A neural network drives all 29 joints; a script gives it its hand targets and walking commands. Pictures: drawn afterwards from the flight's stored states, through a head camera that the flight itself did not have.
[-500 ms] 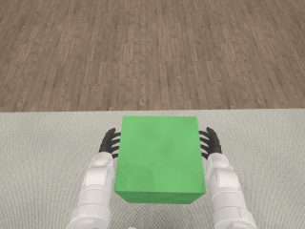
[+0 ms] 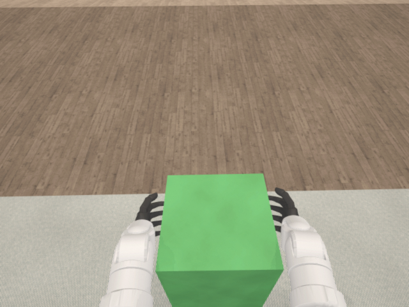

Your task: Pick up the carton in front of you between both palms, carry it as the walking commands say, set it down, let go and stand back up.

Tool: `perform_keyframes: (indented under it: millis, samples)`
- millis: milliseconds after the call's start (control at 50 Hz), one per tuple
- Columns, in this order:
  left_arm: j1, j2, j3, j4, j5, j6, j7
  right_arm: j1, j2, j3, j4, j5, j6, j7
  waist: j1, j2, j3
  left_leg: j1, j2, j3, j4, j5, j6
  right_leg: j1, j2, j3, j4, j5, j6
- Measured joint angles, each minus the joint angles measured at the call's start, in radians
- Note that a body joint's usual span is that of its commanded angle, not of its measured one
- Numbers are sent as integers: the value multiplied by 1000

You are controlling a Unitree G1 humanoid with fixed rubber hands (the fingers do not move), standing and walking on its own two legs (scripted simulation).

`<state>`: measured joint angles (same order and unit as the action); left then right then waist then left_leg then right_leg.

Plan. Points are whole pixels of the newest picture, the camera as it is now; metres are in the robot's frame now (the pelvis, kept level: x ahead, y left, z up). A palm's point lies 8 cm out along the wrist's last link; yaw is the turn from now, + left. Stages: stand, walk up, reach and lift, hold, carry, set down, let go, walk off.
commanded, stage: reach and lift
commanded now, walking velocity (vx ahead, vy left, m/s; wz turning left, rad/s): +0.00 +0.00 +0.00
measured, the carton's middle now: (216, 243) +0.30 +0.00 -0.05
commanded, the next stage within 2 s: hold in 0.80 s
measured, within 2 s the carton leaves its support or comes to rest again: neither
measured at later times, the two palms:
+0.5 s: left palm (143, 220) +0.30 +0.15 +0.03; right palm (289, 216) +0.31 -0.15 +0.04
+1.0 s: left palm (142, 216) +0.29 +0.15 +0.06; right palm (293, 212) +0.30 -0.15 +0.06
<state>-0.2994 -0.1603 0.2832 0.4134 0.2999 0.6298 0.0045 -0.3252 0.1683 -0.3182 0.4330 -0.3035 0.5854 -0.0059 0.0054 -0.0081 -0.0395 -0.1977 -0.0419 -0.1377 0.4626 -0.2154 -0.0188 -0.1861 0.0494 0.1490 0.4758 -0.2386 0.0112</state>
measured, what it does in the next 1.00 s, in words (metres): stands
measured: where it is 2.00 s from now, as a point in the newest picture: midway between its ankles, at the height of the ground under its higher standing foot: outside the picture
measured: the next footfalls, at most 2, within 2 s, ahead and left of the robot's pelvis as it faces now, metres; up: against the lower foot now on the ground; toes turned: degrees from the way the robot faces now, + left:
left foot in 1.86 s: +0.17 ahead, +0.10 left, +0.00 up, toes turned +7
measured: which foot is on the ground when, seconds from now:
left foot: down 0.00-1.00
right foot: down 0.00-1.00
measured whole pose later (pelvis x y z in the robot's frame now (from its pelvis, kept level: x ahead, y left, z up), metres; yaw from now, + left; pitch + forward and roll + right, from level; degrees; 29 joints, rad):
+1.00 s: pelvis +0.01 +0.00 +0.01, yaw +0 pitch -6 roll +0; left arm -0.25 -0.15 0.20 0.23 0.27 0.77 0.01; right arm -0.27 0.15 -0.23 0.25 -0.27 0.73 0.00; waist 0.00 -0.01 -0.02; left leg -0.05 -0.03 -0.13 0.34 -0.18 -0.01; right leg -0.04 0.04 0.14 0.35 -0.20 0.01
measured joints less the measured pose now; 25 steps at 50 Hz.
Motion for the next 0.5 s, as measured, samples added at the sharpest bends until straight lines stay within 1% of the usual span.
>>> perform_keyframes:
  millis: [260, 500]
  samples:
    - [-23, -6, 11, -33, 8, 9, -8, -23, 7, -12, -33, -7, 8, 7, -3, -2, 31, 14, 1, 4, -16, 11, 2, 16, -4, -2, -21, 13, 3]
    - [20, 4, -40, -82, -9, 43, 2, 17, -5, 36, -77, 6, 42, 6, -4, -1, 25, 65, 3, 8, -68, 19, 6, 67, -11, -2, -74, 22, 2]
